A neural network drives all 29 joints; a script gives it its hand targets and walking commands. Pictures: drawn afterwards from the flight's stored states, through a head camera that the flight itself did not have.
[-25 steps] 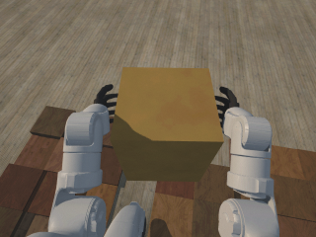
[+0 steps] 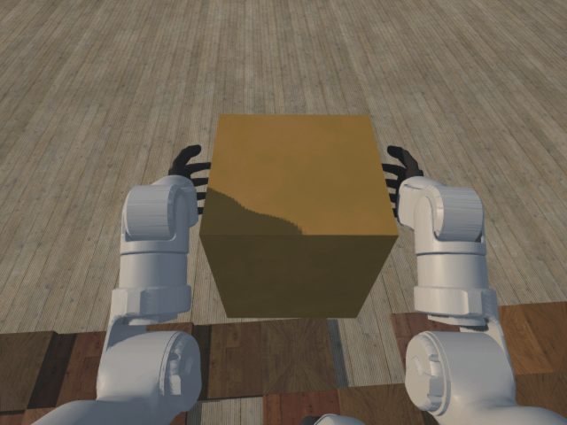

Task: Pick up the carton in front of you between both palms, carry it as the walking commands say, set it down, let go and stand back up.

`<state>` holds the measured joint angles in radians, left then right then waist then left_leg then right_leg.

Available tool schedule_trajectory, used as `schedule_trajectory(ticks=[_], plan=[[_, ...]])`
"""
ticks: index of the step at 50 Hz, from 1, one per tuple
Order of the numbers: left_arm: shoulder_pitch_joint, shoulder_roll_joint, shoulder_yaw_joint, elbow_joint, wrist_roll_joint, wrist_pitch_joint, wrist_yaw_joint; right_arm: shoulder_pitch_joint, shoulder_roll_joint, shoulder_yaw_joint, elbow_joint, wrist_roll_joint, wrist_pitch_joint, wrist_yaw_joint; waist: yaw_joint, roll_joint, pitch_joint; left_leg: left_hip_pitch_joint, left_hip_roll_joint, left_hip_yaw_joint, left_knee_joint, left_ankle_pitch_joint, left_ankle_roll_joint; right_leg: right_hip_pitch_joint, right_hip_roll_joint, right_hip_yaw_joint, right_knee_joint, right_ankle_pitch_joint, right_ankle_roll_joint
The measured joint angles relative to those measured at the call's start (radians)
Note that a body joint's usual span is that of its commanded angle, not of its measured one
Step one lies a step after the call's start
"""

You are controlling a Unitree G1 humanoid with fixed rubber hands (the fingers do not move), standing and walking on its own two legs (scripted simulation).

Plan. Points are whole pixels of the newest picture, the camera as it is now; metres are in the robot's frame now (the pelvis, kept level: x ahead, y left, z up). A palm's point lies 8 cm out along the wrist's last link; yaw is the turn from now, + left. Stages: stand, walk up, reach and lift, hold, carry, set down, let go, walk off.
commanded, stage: carry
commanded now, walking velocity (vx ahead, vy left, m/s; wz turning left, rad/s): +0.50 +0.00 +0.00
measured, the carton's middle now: (293, 224) +0.38 -0.03 +0.05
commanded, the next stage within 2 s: none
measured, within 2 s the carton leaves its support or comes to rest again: neither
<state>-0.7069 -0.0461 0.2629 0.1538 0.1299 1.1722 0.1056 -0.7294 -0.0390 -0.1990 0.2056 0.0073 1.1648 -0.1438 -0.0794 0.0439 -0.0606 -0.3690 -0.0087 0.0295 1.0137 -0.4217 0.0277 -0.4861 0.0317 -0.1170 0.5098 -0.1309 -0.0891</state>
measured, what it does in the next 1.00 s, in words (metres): walks ahead: left foot, then right foot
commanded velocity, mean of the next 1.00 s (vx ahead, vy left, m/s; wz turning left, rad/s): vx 0.50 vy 0.00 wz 0.00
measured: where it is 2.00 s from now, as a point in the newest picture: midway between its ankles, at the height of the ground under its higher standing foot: (257, 183)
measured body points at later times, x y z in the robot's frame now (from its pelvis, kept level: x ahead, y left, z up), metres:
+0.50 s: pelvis +0.29 +0.06 +0.00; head +0.32 +0.07 +0.45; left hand +0.66 +0.23 +0.08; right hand +0.65 -0.08 +0.09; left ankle +0.36 +0.14 -0.73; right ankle +0.16 -0.06 -0.64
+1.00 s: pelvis +0.61 +0.03 -0.01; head +0.58 +0.02 +0.43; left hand +0.88 +0.19 +0.07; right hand +0.89 -0.11 +0.07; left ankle +0.42 +0.14 -0.66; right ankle +0.67 -0.04 -0.75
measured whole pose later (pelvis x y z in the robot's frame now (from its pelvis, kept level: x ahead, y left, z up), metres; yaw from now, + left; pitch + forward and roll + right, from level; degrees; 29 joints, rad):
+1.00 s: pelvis +0.61 +0.03 -0.01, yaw +2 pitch +3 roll +0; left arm -0.20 -0.14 0.12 -0.23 0.13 1.22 0.10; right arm -0.19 0.13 -0.14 -0.26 -0.12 1.23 -0.09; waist 0.01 0.02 -0.15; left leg -0.23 0.03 0.05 1.02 -0.48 0.01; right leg -0.38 -0.02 -0.21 0.49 -0.18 -0.10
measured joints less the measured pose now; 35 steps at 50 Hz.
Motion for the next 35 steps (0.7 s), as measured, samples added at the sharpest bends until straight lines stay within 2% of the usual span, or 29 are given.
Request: schedule_trajectory(ticks=[2,5,11,15,17,19,21,23,25,28,35], plan=[[0.029,-0.001,-0.013,0.009,0.000,-0.001,0.000,0.004,0.004,-0.003,0.027,-0.006,0.003,0.004,0.034,-0.014,-0.002,-0.104,0.000,-0.020,0.142,-0.022,-0.009,0.023,-0.002,-0.001,-0.002,-0.022,0.001],[0.086,0.011,-0.033,-0.040,-0.032,0.015,0.013,0.021,0.024,0.009,0.006,-0.024,0.020,0.004,0.084,-0.029,0.017,-0.225,0.024,-0.026,0.147,0.021,-0.024,0.081,-0.009,0.002,-0.032,-0.056,0.000],[0.100,0.025,-0.037,-0.130,-0.096,0.006,0.033,0.064,0.071,-0.013,-0.151,-0.064,0.036,0.004,0.164,-0.026,0.046,-0.374,0.071,-0.026,-0.030,0.160,-0.036,0.193,-0.021,0.002,-0.050,-0.146,0.017],[0.081,0.027,-0.045,-0.093,-0.110,-0.013,0.033,0.098,0.092,-0.036,-0.192,-0.092,0.035,0.009,0.185,-0.028,0.016,-0.354,0.071,-0.007,-0.245,0.282,-0.015,0.287,-0.030,0.006,-0.063,-0.225,0.047],[0.074,0.028,-0.055,-0.054,-0.109,-0.019,0.033,0.112,0.092,-0.042,-0.182,-0.102,0.034,0.015,0.180,-0.029,-0.007,-0.296,0.057,0.020,-0.389,0.342,0.000,0.344,-0.039,0.007,-0.067,-0.271,0.067],[0.067,0.037,-0.062,-0.020,-0.107,-0.019,0.031,0.111,0.089,-0.041,-0.149,-0.106,0.031,0.019,0.162,-0.034,-0.026,-0.202,0.037,0.069,-0.515,0.392,0.016,0.383,-0.055,0.014,-0.009,-0.340,0.090],[0.055,0.059,-0.068,0.019,-0.105,-0.028,0.022,0.102,0.095,-0.030,-0.102,-0.115,0.006,0.018,0.129,-0.065,-0.025,-0.181,0.013,0.097,-0.461,0.339,0.038,0.325,-0.085,0.048,0.218,-0.387,0.101],[0.061,0.070,-0.066,0.046,-0.103,-0.029,0.014,0.107,0.101,-0.018,-0.063,-0.123,-0.008,0.016,0.103,-0.067,-0.009,-0.158,0.011,0.106,-0.423,0.266,0.054,0.207,-0.063,0.096,0.490,-0.378,0.098],[0.079,0.062,-0.072,0.048,-0.096,-0.018,0.014,0.139,0.101,-0.010,-0.065,-0.116,-0.004,0.016,0.084,-0.059,0.006,-0.106,0.014,0.106,-0.464,0.256,0.044,0.100,-0.052,0.095,0.615,-0.328,0.090],[0.112,0.037,-0.081,0.005,-0.074,-0.003,0.014,0.193,0.101,-0.009,-0.114,-0.099,0.002,0.016,0.067,-0.052,0.028,-0.019,0.013,0.110,-0.557,0.251,0.055,-0.019,-0.067,0.077,0.569,-0.255,0.096],[0.254,-0.043,-0.085,-0.202,-0.035,-0.013,0.014,0.313,0.141,-0.024,-0.286,-0.080,-0.017,0.019,0.051,-0.046,0.022,0.168,0.012,0.104,-0.716,0.215,0.046,-0.123,-0.092,0.043,0.234,-0.088,0.115]])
